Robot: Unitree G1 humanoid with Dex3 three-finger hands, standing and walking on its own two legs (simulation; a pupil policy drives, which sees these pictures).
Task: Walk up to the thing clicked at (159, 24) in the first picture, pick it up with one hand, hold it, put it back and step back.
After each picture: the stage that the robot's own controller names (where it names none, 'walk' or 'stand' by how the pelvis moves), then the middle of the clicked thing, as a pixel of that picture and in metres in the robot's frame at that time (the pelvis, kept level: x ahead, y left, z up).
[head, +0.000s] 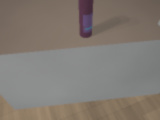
stand; out of the picture +0.81 -0.42 +0.03
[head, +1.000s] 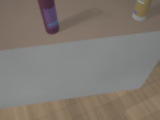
sink last; out of the picture +0.78 -0.25 +0.06
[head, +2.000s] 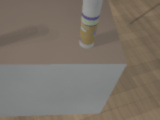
sink last; (89, 22) +0.58 +0.03 +0.06
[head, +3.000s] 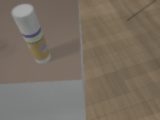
walk; (34, 38) +0.48 +0.24 +0.06
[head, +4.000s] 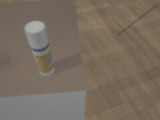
stand; (41, 51) +0.47 +0.21 +0.03
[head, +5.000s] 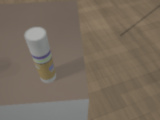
stand; (42, 58) +0.43 +0.20 +0.02
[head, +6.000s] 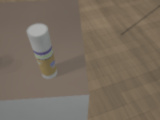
stand; (44, 54) +0.45 +0.20 +0.02
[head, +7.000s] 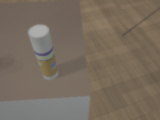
stand; (45, 55) +0.45 +0.19 +0.02
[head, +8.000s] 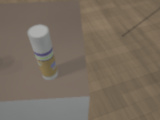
stand; (45, 55) +0.45 +0.20 +0.02
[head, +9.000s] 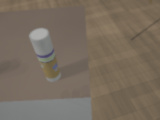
rise first; (47, 57) +0.45 +0.22 +0.03
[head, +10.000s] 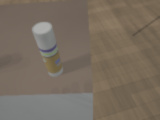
go down; (49, 52) +0.46 +0.21 +0.03
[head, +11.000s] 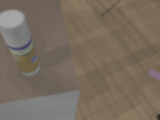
go down; (22, 48) +0.43 +0.21 +0.06
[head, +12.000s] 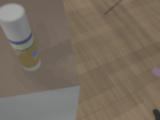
close in; (23, 43) +0.45 +0.21 +0.07
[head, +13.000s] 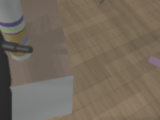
close; (13, 27) +0.47 +0.21 +0.10
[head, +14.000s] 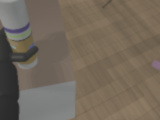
lift; (19, 35) +0.45 +0.20 +0.10
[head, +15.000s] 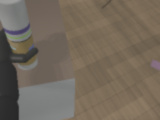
lift; (20, 36) +0.45 +0.20 +0.10
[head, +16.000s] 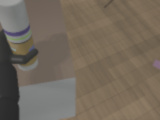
lift; (20, 37) +0.44 +0.20 +0.10
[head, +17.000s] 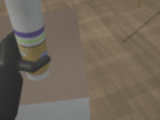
lift; (31, 40) +0.33 +0.16 +0.25
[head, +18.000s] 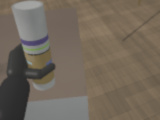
hold; (37, 50) +0.34 +0.16 +0.20
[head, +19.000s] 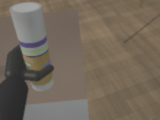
hold; (35, 52) +0.33 +0.17 +0.20
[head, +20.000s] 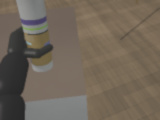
crouch; (36, 32) +0.40 +0.17 +0.21
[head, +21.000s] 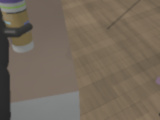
lower; (14, 12) +0.48 +0.21 +0.21
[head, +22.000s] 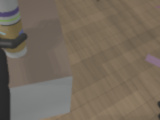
lower; (8, 21) +0.49 +0.22 +0.10
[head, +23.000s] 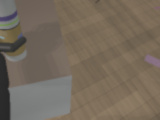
lower; (7, 25) +0.48 +0.22 +0.10
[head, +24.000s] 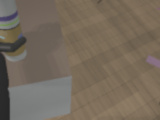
lower; (7, 25) +0.48 +0.22 +0.10
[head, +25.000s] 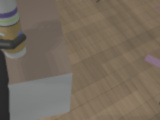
lower; (7, 21) +0.49 +0.22 +0.10
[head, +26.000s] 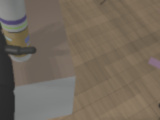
open; (15, 27) +0.47 +0.21 +0.10
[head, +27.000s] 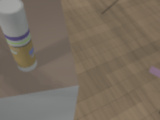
sink last; (19, 40) +0.44 +0.21 +0.08
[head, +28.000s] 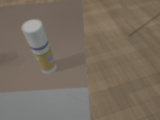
stand; (41, 50) +0.47 +0.23 +0.06
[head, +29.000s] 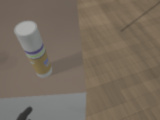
stand; (36, 53) +0.44 +0.23 +0.04
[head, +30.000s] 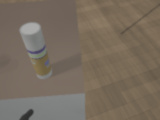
stand; (38, 54) +0.45 +0.23 +0.03
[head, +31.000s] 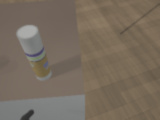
stand; (36, 56) +0.44 +0.23 +0.03
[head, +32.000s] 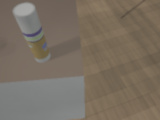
walk; (35, 36) +0.49 +0.23 +0.05
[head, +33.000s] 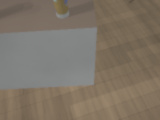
walk; out of the picture +0.76 +0.19 +0.05
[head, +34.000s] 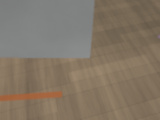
stand; out of the picture +1.11 +0.17 +0.05
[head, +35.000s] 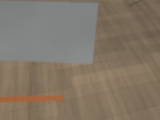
stand; out of the picture +1.14 +0.14 +0.04
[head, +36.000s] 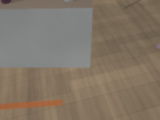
stand; out of the picture +1.13 +0.17 +0.02
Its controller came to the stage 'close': yes
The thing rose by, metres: 0.20
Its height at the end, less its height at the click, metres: +0.00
